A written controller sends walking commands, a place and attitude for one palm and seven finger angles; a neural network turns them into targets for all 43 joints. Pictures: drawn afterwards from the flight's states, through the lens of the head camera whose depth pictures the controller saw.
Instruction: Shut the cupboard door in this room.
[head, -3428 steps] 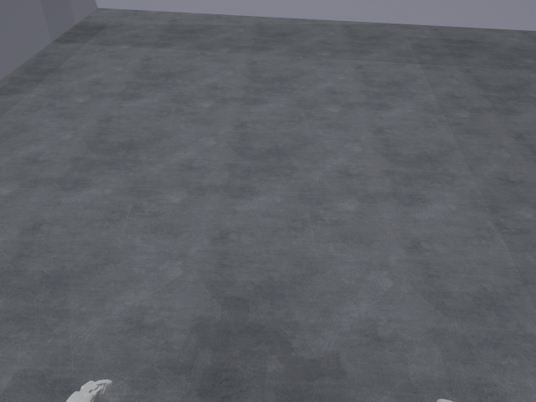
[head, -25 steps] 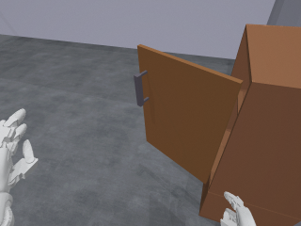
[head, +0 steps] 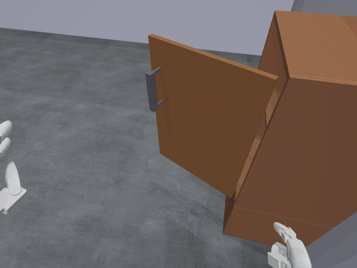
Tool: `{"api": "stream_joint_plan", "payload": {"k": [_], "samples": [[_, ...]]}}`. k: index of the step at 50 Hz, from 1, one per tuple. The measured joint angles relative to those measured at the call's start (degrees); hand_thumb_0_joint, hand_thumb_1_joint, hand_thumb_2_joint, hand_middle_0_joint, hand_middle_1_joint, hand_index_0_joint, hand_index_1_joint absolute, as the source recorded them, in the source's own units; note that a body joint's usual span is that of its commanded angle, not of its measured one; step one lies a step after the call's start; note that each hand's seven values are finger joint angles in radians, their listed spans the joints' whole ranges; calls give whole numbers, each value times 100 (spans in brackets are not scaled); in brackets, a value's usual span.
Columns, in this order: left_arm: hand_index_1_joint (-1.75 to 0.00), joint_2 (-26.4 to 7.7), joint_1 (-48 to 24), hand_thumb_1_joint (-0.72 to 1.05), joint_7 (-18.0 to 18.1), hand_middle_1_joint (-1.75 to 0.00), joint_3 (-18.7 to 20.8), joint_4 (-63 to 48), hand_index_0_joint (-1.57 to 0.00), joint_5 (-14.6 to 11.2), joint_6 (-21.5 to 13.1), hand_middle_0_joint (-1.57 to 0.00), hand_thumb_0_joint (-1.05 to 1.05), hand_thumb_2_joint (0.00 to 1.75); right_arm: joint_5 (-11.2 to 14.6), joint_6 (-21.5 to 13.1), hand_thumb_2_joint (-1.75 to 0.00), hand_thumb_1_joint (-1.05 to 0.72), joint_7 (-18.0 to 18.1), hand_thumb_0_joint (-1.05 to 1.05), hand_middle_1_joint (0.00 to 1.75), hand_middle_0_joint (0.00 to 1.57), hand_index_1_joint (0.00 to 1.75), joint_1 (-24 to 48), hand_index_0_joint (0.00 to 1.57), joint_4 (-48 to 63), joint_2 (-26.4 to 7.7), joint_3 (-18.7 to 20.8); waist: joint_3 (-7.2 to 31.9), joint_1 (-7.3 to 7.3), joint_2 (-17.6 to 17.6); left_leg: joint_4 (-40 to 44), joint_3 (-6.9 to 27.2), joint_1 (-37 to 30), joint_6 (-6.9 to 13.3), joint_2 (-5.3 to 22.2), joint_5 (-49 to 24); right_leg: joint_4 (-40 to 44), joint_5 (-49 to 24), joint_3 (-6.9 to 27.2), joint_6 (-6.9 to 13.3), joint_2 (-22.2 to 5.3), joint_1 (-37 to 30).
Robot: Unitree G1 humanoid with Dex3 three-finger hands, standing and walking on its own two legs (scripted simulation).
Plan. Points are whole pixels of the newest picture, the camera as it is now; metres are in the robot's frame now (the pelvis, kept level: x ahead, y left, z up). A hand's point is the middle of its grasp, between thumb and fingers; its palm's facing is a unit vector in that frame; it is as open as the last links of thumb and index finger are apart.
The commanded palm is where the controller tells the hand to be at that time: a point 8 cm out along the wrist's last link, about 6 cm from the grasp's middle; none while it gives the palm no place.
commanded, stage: step back with the hand held close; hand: left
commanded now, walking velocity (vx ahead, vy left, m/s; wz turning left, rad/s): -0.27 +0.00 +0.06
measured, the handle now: (156, 89) +0.67 +0.12 +0.03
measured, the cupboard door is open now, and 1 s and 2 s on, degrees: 66 66 66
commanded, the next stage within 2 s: stop stepping back and stand still in 1.02 s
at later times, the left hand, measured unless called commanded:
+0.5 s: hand out of the picture +0.12 +0.28 +0.16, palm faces +0.48 -0.74 -0.47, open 7.4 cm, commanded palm +0.05 +0.31 +0.18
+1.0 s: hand out of the picture +0.05 +0.32 +0.19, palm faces +0.50 -0.79 -0.35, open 7.4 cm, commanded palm -0.01 +0.33 +0.18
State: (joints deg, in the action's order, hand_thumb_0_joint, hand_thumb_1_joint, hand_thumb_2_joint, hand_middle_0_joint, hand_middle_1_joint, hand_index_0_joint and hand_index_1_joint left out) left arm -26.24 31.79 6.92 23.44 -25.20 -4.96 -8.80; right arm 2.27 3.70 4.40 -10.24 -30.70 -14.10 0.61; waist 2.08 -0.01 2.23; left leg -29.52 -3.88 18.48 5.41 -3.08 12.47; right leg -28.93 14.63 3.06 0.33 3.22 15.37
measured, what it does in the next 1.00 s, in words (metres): walks backwards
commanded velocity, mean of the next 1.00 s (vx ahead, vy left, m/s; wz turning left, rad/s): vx -0.37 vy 0.00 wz -0.01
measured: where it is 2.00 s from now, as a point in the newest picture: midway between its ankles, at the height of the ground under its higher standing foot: outside the picture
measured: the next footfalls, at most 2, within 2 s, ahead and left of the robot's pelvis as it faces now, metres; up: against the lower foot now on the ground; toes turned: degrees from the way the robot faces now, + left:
right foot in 1.06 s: -0.30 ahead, -0.13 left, +0.00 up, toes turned -5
left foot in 1.46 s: -0.27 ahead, +0.21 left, +0.00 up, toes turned -3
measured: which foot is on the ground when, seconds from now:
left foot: down 0.00-1.00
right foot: down 0.00-0.72, up 0.74-1.00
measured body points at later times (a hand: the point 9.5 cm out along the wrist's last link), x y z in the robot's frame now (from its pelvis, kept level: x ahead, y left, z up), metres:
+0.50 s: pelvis -0.07 +0.01 -0.02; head -0.06 +0.02 +0.43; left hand +0.09 +0.32 +0.19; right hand +0.10 -0.23 -0.10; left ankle +0.03 +0.06 -0.73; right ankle +0.00 -0.12 -0.73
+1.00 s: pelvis -0.15 +0.03 +0.00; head -0.13 +0.08 +0.44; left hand +0.02 +0.36 +0.20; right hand +0.05 -0.17 -0.07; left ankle +0.03 +0.07 -0.73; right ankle -0.33 -0.11 -0.70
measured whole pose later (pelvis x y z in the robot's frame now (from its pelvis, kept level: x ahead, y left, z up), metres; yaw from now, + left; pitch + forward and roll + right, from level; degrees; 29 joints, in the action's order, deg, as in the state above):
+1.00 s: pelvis -0.15 +0.03 +0.00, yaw +0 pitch +6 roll -7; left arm -25.0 26.6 8.6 27.0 -31.3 -5.1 -15.3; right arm -0.7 -7.7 1.6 -8.9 -36.2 -8.4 -0.7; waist 4.1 -3.0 1.3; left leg -18.4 -8.1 32.0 1.8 3.9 -4.7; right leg -32.0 31.6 -3.3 1.9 5.0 4.8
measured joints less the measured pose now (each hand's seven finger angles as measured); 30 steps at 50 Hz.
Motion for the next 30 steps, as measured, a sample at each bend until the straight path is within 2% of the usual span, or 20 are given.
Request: {"api": "stream_joint_plan", "payload": {"k": [8, 13, 19, 26, 30], "samples": [[-30, 213, -139, 88, 61, -30, -13, 22, -22, 233, -174, -21, 1, 90, -62, -222, -89, -91, 36, 2, 30, 20, 30, -176, 20, 6, 5, -59, -127, -62, -69, -264, 34, 336, 121, -30, -99, -242, -102, -58, -92, -24, 298], [-30, 205, -345, 88, 78, -30, 159, -143, -22, 320, -337, -21, 1, 90, -123, -387, -89, -91, -3, 2, 30, 20, 30, -251, 20, -75, 81, -80, -270, -91, -120, -449, 78, 535, 149, -60, -158, -487, -1, 9, -119, -4, 402], [-30, 184, -380, 88, 69, -30, 309, -276, -22, 355, -518, -21, 1, 90, -168, -505, -89, -91, -93, 2, 30, 20, 30, -245, 20, -149, 156, -100, -369, -97, -114, -640, 0, 688, 135, 24, -172, -688, -14, -8, -99, 27, 561], [-30, 214, -471, 88, 68, -30, 294, -205, -22, 400, -564, -21, 1, 90, -194, -508, -89, -91, -144, 2, 30, 21, 30, -219, 20, -238, 166, -49, -399, -19, -185, -964, -141, 965, 44, 122, 272, -929, -9, -70, -37, -8, 805], [-30, 246, -370, 88, 140, -30, 220, -394, -22, 384, -604, -21, 1, 90, -211, -494, -89, -91, -201, 2, 30, 20, 30, -230, 20, -302, 152, 3, -374, 42, -312, -1062, -159, 1145, -199, 90, 769, -865, -117, -105, -54, -95, 929]]}}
